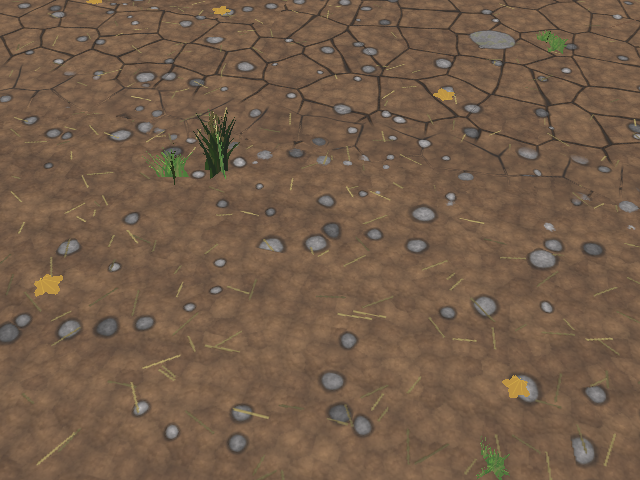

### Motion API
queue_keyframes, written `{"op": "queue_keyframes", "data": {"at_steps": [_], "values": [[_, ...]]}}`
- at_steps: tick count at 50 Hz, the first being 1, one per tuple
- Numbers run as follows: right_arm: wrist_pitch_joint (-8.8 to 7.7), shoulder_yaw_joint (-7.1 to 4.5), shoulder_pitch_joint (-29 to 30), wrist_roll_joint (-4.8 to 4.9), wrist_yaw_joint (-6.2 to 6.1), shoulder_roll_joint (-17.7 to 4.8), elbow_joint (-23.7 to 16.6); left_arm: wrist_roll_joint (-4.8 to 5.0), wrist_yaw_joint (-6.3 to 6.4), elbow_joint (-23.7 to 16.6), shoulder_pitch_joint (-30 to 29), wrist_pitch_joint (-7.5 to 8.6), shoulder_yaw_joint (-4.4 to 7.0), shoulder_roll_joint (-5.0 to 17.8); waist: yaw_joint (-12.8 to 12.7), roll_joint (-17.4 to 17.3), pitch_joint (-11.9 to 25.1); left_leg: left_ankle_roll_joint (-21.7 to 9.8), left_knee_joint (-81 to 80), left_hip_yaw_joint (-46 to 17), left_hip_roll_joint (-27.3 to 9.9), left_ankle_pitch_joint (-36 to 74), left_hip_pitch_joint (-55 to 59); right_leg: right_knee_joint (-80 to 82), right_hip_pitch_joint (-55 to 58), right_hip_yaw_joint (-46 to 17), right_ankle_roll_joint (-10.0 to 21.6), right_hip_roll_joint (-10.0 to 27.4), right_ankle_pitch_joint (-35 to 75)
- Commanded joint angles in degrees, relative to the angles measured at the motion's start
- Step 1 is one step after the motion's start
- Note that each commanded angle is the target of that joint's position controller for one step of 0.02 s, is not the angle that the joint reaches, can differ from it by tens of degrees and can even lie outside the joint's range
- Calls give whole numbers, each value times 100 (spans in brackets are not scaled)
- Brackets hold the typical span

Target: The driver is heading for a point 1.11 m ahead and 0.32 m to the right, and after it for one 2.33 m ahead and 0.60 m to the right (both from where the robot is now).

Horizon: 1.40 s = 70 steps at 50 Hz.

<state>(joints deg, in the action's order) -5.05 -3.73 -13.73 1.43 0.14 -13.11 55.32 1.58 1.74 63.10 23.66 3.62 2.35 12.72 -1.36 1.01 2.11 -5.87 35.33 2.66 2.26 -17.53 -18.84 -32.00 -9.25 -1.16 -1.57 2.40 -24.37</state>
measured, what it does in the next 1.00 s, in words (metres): walks ahead: right foot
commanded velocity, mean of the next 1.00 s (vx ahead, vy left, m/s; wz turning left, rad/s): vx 0.46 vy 0.00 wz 0.00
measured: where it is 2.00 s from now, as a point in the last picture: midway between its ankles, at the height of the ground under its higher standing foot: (365, 293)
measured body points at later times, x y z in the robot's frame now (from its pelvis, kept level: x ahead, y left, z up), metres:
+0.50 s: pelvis +0.22 -0.04 -0.01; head +0.25 -0.04 +0.44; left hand +0.46 +0.19 -0.10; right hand +0.12 -0.29 -0.15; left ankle +0.01 +0.08 -0.72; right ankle +0.36 -0.13 -0.73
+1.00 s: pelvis +0.48 -0.03 +0.01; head +0.50 -0.03 +0.46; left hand +0.43 +0.24 -0.13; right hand +0.69 -0.26 -0.09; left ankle +0.66 +0.11 -0.70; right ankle +0.36 -0.14 -0.73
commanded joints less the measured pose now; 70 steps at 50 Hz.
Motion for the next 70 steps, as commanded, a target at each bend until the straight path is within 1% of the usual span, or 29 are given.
{"op": "queue_keyframes", "data": {"at_steps": [1,2,3,6,8,14,20,22,24,25,26,27,28,29,31,33,38,43,48,51,53,54,55,56,57,58,60,64,70], "values": [[-154,-238,-985,52,22,-777,72,7,-35,-613,-744,145,95,666,711,-384,-426,-499,-943,-1183,-615,478,1543,-472,-1671,-293,606,213,1591],[-119,-388,-1912,35,42,-1275,283,-55,-38,-767,-846,259,45,461,1024,-1671,23,-1059,-1703,-3146,-1700,1004,3092,-2585,-3099,345,220,-388,1007],[-152,-225,-2006,-78,79,-937,286,-65,-74,-848,-950,338,80,567,883,-1428,105,-1210,-1908,-4035,-2272,1650,3353,-3645,-3876,-260,316,-374,-531],[-161,-6,-975,-112,109,-538,31,38,-172,-862,-1067,328,134,535,313,-269,-391,-792,-2044,-2463,-1943,2317,2536,-3769,-4092,-358,655,296,655],[-88,85,-926,-120,83,-366,72,-7,-170,-890,-1107,235,184,492,206,-464,-429,-524,-2289,-1704,-1548,2619,2092,-3169,-3609,-156,606,422,1146],[-26,52,-1139,-134,-112,-705,155,-58,-210,-1429,-2434,162,82,183,399,-484,-792,-453,-2805,-885,-1218,2422,1356,-815,-3049,238,299,154,2538],[-29,-24,-1398,-25,-112,-755,391,12,-365,-1777,-3131,192,65,418,427,-539,-1003,-415,-2721,-800,-1614,2384,1991,149,-2726,187,542,58,2659],[16,-74,-1246,-46,-114,-879,366,1,-397,-1753,-2842,239,153,632,173,-622,-666,-289,-2167,-710,-1669,3728,2339,252,-2122,313,712,-134,2287],[94,-56,-1076,-95,-105,-856,305,5,-353,-1327,-1352,232,380,1018,-551,-732,275,-65,-435,-413,-1320,5201,2057,220,-111,520,979,-429,2124],[96,32,-1055,-180,-84,-696,159,-49,-298,-1099,-247,209,491,1396,-895,-233,1089,116,1364,-233,-980,3634,703,81,1771,-649,1334,572,1933],[-28,273,-1867,-113,3,178,155,-128,-332,-950,233,188,540,1744,-451,1370,2104,467,3570,-386,107,-677,-1459,902,3626,-3656,2356,2028,460],[-186,146,-1483,33,43,-384,216,-84,-340,-950,90,188,391,1201,-632,985,1875,322,4325,-1122,-51,-1397,-2107,1595,3346,-4302,2181,1919,-327],[-270,46,-844,154,45,-744,-26,-60,-328,-1082,-575,221,312,975,-495,805,838,215,4411,-955,-372,-948,-2545,1742,2426,-3399,1860,1740,-162],[-292,33,-466,144,-9,-803,-138,-94,-333,-1223,-1144,248,246,819,-284,212,396,188,4138,-823,-691,-358,-2267,1926,1416,-2681,1689,1547,399],[-171,-39,-536,-6,-96,-655,-124,-217,-386,-1248,-1564,303,158,560,164,111,31,200,3538,-808,-1053,196,-1541,2246,120,-1745,1499,1147,1253],[-27,-31,-721,-21,-132,-412,-90,-182,-405,-1143,-1436,310,150,554,302,237,-91,245,3175,-738,-1135,259,-1305,2493,-338,-1326,1538,998,1370],[50,-98,338,-125,-159,-535,-478,-178,-217,-951,-821,281,214,909,121,134,-487,509,1732,-653,-1206,1572,-2219,2782,-219,-898,1540,975,1718],[-18,-24,1282,-75,-46,-395,-748,-94,-144,-805,-290,220,197,958,-187,174,-579,553,238,-386,-920,2560,-1981,2710,151,-390,1296,803,2059],[-85,53,2015,-8,132,-428,-1079,-71,-129,-599,143,87,234,1039,-383,179,-772,467,-472,-337,-776,2012,-2142,2287,1108,-391,1280,1147,2301],[-158,-11,1730,-1,191,-657,-1115,-40,-114,-593,70,12,283,1142,-93,357,-600,275,-784,-256,-564,1357,-1346,1736,1281,-559,1163,1284,3245],[-205,-260,118,-40,125,-1159,-676,-73,-124,-719,-170,-14,220,1016,704,303,416,-22,-797,-197,-453,1449,1047,-32,631,-256,905,781,4435],[-195,-386,-1032,-138,51,-1678,-492,-207,-127,-934,-171,12,105,735,1031,-502,1464,-386,-614,-1588,-1739,1566,2951,-2013,-698,66,668,290,2603],[-150,-398,-1178,-163,99,-1834,-367,-65,-169,-902,558,141,-68,36,623,-2030,2181,-1129,-1409,-4061,-2810,459,4468,-3653,-2709,-145,412,-574,-851],[-156,-239,-999,-148,98,-1200,-450,97,-157,-837,147,222,111,787,808,-1236,1681,-878,-1680,-3915,-2588,-20,4004,-4267,-3224,-769,465,-258,-812],[-172,-155,-516,-136,76,-947,-538,169,-146,-992,-337,253,189,1008,723,-969,884,-593,-1783,-2954,-2420,274,3208,-4290,-3468,-647,528,3,-246],[-187,-98,-64,-150,85,-801,-605,140,-101,-1007,-527,229,199,929,515,-528,500,-464,-1980,-2318,-2205,759,2391,-4074,-3189,-540,493,273,275],[-210,-44,314,-220,97,-568,-572,61,-89,-991,-464,92,254,709,194,-677,56,-312,-2388,-1386,-1848,1166,1411,-3624,-2648,-551,470,552,841],[-248,-110,241,-248,29,-693,-420,47,-110,-1155,-623,-133,278,459,40,-529,-283,-401,-2743,-483,-1757,1902,1042,-3282,-2881,-533,412,615,1428],[-165,-164,23,-231,-136,-905,-344,-40,-265,-1567,-1585,-100,248,396,244,-365,-603,-280,-2916,472,-1643,2163,1304,-1520,-3101,-192,344,491,2796]]}}
Next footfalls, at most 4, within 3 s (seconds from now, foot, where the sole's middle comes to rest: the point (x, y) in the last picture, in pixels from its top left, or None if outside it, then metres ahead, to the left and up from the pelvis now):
0.50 right None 0.40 -0.14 -0.76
1.06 left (286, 405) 0.70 0.11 -0.76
1.62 right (405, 315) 0.96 -0.17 -0.76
2.14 left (355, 257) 1.15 -0.05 -0.76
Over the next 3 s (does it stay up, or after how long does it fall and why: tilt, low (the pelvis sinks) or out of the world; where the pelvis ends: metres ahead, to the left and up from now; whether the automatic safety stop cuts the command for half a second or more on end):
stays up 1.13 -0.26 -0.01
